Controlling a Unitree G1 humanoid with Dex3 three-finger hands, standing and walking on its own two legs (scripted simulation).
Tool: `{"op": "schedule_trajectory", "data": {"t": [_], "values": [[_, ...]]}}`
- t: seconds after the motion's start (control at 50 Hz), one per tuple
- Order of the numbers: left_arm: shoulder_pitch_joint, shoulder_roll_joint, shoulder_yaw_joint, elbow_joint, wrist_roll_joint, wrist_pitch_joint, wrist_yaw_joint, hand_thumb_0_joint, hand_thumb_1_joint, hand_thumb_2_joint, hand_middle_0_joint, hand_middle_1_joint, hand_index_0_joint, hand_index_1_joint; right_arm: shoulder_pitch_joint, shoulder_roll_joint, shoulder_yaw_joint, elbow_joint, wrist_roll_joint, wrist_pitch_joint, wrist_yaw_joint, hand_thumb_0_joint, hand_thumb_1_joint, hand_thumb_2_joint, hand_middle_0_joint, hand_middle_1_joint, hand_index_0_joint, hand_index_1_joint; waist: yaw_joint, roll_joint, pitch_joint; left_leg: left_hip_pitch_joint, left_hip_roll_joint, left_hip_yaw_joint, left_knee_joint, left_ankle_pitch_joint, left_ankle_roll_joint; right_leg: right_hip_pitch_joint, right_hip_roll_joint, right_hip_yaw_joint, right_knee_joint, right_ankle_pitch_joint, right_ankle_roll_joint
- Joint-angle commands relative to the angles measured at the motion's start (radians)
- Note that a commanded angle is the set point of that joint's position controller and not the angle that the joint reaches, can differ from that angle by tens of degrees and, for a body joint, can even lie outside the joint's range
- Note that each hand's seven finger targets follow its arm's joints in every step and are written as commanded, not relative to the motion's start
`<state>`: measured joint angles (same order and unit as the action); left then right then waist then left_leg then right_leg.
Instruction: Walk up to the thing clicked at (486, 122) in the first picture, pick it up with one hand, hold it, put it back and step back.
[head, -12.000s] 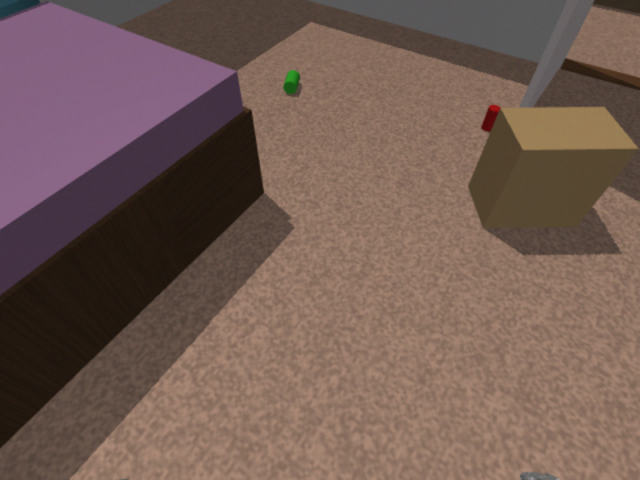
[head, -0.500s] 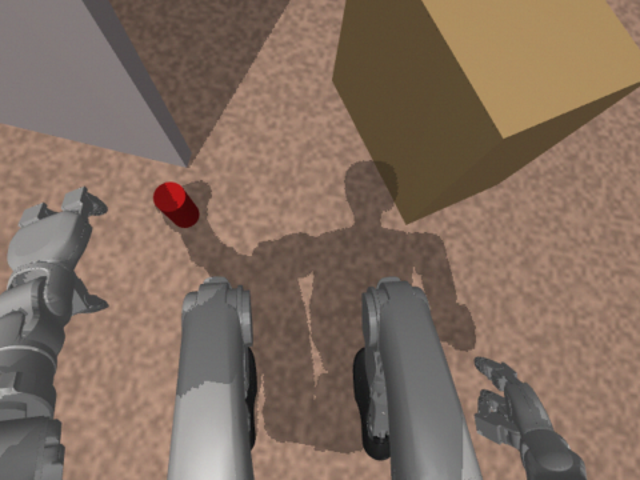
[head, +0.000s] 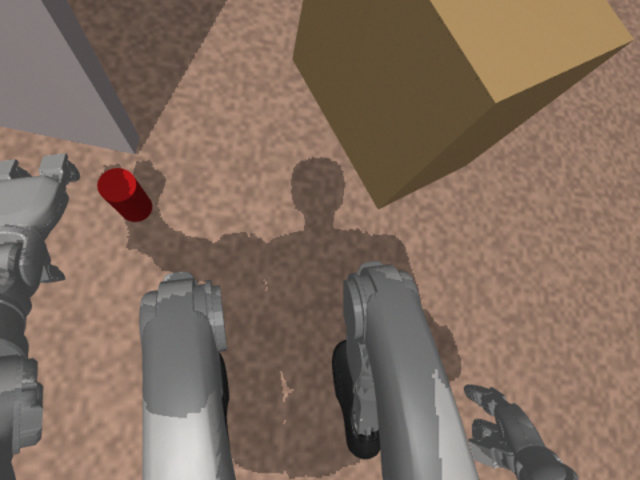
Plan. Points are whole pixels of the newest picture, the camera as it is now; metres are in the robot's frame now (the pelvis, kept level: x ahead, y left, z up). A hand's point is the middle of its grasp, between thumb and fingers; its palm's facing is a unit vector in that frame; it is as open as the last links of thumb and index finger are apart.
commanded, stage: rise first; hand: left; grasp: from above
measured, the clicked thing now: (127, 197) +0.50 +0.28 -0.31
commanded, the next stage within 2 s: approach in 0.70 s
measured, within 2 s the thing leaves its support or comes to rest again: neither
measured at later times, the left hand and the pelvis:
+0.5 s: hand (68, 221) +0.42 +0.32 -0.18, palm faces -0.45 -0.08 -0.89, open 14.1 cm; pelvis +0.01 +0.00 -0.02, yaw -1 degrees
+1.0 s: hand (86, 208) +0.44 +0.31 -0.20, palm faces -0.44 -0.05 -0.89, open 14.0 cm; pelvis +0.01 +0.00 -0.03, yaw -2 degrees
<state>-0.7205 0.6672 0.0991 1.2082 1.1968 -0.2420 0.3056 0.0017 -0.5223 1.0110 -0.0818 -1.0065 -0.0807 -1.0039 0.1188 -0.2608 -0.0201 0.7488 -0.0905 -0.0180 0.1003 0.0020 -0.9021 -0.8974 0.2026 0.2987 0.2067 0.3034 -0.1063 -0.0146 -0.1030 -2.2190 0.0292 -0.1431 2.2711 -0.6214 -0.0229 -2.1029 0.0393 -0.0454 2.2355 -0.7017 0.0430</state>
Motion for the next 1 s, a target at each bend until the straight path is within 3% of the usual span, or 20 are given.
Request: {"op": "schedule_trajectory", "data": {"t": [0.0,0.1,0.16,0.2,0.22,0.26,0.32,0.42,0.54,0.6,0.66,0.72,0.76,0.78,0.82,0.98], "values": [[-0.285,0.286,0.056,-0.099,0.014,-0.009,0.068,0.0,-0.532,0.99,-0.067,-1.013,-0.074,-1.004,0.143,-0.215,-0.072,-0.024,-0.01,-0.018,-0.007,0.0,-0.904,-0.903,0.2,0.3,0.2,0.3,0.013,0.232,-0.613,0.549,-0.016,0.095,-0.234,0.057,0.041,0.173,0.017,-0.091,-0.236,0.133,-0.084],[-0.328,0.274,0.035,-0.057,0.036,-0.014,0.089,0.0,-0.542,0.998,-0.067,-1.013,-0.07,-1.008,0.146,-0.213,-0.066,-0.017,-0.02,-0.021,-0.004,0.0,-0.903,-0.902,0.2,0.3,0.2,0.3,-0.014,0.212,-0.599,0.507,-0.016,0.098,-0.199,0.049,0.046,0.156,0.022,-0.094,-0.228,0.131,-0.081],[-0.333,0.288,0.052,-0.042,0.031,-0.013,0.104,0.0,-0.54,0.997,-0.065,-1.017,-0.07,-1.01,0.144,-0.215,-0.065,-0.012,-0.028,-0.025,-0.003,0.0,-0.903,-0.902,0.2,0.3,0.2,0.3,-0.006,0.216,-0.596,0.498,-0.014,0.099,-0.195,0.03,0.046,0.149,0.018,-0.092,-0.223,0.113,-0.079],[-0.353,0.294,0.054,-0.036,0.03,-0.013,0.106,0.0,-0.533,0.99,-0.067,-1.017,-0.073,-1.009,0.148,-0.217,-0.062,-0.013,-0.031,-0.027,-0.002,0.0,-0.902,-0.902,0.2,0.3,0.2,0.3,-0.021,0.212,-0.607,0.489,-0.015,0.097,-0.188,0.023,0.047,0.153,0.021,-0.096,-0.221,0.107,-0.078],[-0.344,0.29,0.054,-0.024,0.033,-0.012,0.109,0.0,-0.547,1.002,-0.062,-1.018,-0.066,-1.013,0.147,-0.207,-0.059,-0.011,-0.031,-0.027,-0.001,0.0,-0.903,-0.902,0.2,0.3,0.2,0.3,-0.01,0.214,-0.607,0.489,-0.014,0.098,-0.186,0.029,0.046,0.154,0.022,-0.096,-0.213,0.112,-0.08],[-0.354,0.309,0.07,-0.029,0.032,-0.011,0.117,0.0,-0.539,0.998,-0.063,-1.015,-0.069,-1.008,0.147,-0.207,-0.057,-0.009,-0.034,-0.029,-0.001,0.0,-0.9,-0.901,0.2,0.3,0.2,0.3,-0.009,0.236,-0.631,0.493,-0.016,0.102,-0.176,0.05,0.046,0.163,0.023,-0.094,-0.207,0.132,-0.079],[-0.345,0.296,0.057,-0.004,0.034,-0.009,0.116,0.0,-0.543,0.996,-0.065,-1.021,-0.07,-1.015,0.148,-0.201,-0.052,-0.006,-0.035,-0.026,-0.001,0.0,-0.903,-0.902,0.2,0.3,0.2,0.3,-0.019,0.2,-0.62,0.472,-0.018,0.105,-0.16,0.066,0.051,0.176,0.025,-0.092,-0.211,0.152,-0.077],[-0.349,0.318,0.078,-0.01,0.031,-0.009,0.124,0.0,-0.544,0.997,-0.064,-1.017,-0.069,-1.011,0.152,-0.202,-0.051,0.003,-0.037,-0.023,0.001,0.0,-0.902,-0.901,0.2,0.3,0.2,0.3,-0.008,0.218,-0.633,0.472,-0.015,0.107,-0.146,0.091,0.049,0.182,0.027,-0.092,-0.198,0.177,-0.078],[-0.345,0.316,0.079,0.0,0.031,-0.012,0.126,0.0,-0.53,0.983,-0.074,-1.017,-0.082,-1.008,0.162,-0.203,-0.044,0.007,-0.047,-0.02,0.006,0.0,-0.904,-0.901,0.2,0.3,0.2,0.3,-0.025,0.215,-0.647,0.465,-0.011,0.104,-0.123,0.128,0.051,0.217,0.028,-0.094,-0.186,0.219,-0.072],[-0.361,0.328,0.087,-0.009,0.026,-0.016,0.132,0.0,-0.528,0.977,-0.072,-1.023,-0.081,-1.013,0.161,-0.203,-0.044,0.008,-0.047,-0.017,0.005,0.0,-0.904,-0.902,0.2,0.3,0.2,0.3,-0.02,0.207,-0.639,0.444,-0.013,0.109,-0.121,0.111,0.054,0.218,0.029,-0.088,-0.199,0.204,-0.071],[-0.344,0.308,0.065,0.034,0.036,-0.017,0.13,0.0,-0.54,0.988,-0.066,-1.032,-0.074,-1.022,0.155,-0.207,-0.041,0.01,-0.049,-0.018,0.007,0.0,-0.903,-0.902,0.2,0.3,0.2,0.3,-0.033,0.223,-0.609,0.452,-0.011,0.096,-0.129,0.09,0.049,0.178,0.033,-0.103,-0.18,0.182,-0.078],[-0.356,0.316,0.079,0.019,0.037,-0.018,0.14,0.0,-0.539,0.988,-0.069,-1.03,-0.076,-1.022,0.154,-0.206,-0.037,0.006,-0.051,-0.017,0.008,0.0,-0.903,-0.902,0.2,0.3,0.2,0.3,-0.024,0.232,-0.619,0.456,-0.012,0.098,-0.131,0.092,0.047,0.184,0.031,-0.104,-0.175,0.182,-0.078],[-0.377,0.318,0.068,0.023,0.041,-0.019,0.143,0.0,-0.537,0.989,-0.067,-1.035,-0.076,-1.025,0.149,-0.212,-0.037,0.007,-0.051,-0.017,0.008,0.0,-0.903,-0.902,0.2,0.3,0.2,0.3,-0.034,0.247,-0.621,0.457,-0.011,0.097,-0.128,0.085,0.046,0.169,0.033,-0.105,-0.177,0.178,-0.078],[-0.374,0.313,0.064,0.036,0.038,-0.018,0.144,0.0,-0.611,1.069,-0.08,-0.979,-0.047,-1.014,0.154,-0.21,-0.036,0.011,-0.051,-0.018,0.007,0.0,-0.908,-0.904,0.2,0.3,0.2,0.3,-0.038,0.238,-0.609,0.448,-0.012,0.097,-0.127,0.085,0.047,0.17,0.033,-0.105,-0.178,0.178,-0.078],[-0.395,0.292,0.044,0.056,0.041,-0.013,0.149,0.0,-0.506,0.951,-0.067,-1.057,-0.086,-1.035,0.156,-0.213,-0.033,0.018,-0.053,-0.02,0.007,0.0,-0.901,-0.895,0.2,0.3,0.2,0.3,-0.055,0.221,-0.59,0.438,-0.009,0.092,-0.12,0.079,0.048,0.149,0.033,-0.108,-0.173,0.177,-0.078],[-0.664,0.222,-0.059,0.058,0.052,0.009,0.183,0.0,-0.512,0.953,-0.064,-1.096,-0.088,-1.07,0.2,-0.235,-0.01,0.04,-0.068,-0.045,0.003,0.0,-0.907,-0.898,0.2,0.3,0.2,0.3,-0.154,0.29,-0.616,0.476,0.001,0.076,-0.104,0.076,0.042,0.113,0.039,-0.124,-0.172,0.193,-0.078]]}}
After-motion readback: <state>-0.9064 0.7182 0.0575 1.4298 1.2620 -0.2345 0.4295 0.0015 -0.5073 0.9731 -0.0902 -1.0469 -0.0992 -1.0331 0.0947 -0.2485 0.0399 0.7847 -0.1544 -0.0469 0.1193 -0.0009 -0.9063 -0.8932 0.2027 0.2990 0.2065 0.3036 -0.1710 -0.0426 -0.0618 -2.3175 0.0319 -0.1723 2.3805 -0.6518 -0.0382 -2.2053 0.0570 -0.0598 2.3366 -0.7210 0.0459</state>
